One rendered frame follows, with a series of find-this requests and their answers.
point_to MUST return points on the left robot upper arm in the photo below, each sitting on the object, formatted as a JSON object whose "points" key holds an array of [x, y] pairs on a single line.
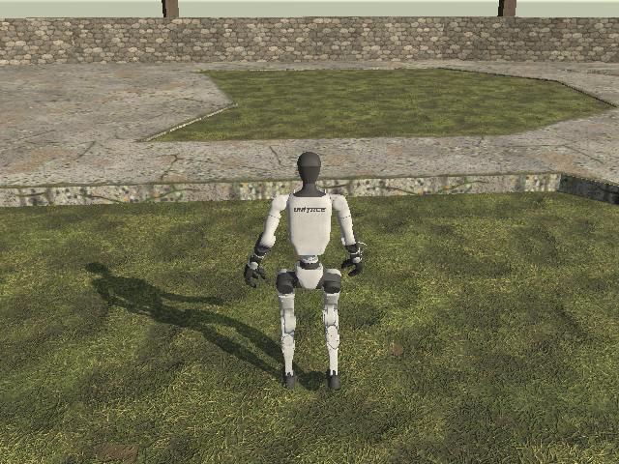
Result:
{"points": [[272, 220]]}

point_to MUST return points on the robot right hand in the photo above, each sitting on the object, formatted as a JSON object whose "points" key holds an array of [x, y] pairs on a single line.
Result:
{"points": [[349, 262]]}

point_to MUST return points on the left robot thigh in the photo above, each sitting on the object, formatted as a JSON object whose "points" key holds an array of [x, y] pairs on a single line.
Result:
{"points": [[286, 283]]}

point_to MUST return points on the robot right forearm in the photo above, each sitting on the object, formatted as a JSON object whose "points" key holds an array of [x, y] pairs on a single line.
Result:
{"points": [[354, 251]]}

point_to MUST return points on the robot left hand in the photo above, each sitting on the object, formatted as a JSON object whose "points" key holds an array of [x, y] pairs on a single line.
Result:
{"points": [[248, 273]]}

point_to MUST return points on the robot left forearm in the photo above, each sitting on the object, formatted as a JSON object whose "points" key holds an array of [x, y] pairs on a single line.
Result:
{"points": [[257, 254]]}

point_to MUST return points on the right robot upper arm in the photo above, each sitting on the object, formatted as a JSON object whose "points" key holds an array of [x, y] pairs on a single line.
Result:
{"points": [[339, 203]]}

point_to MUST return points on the left robot foot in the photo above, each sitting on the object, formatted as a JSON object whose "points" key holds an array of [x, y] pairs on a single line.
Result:
{"points": [[289, 379]]}

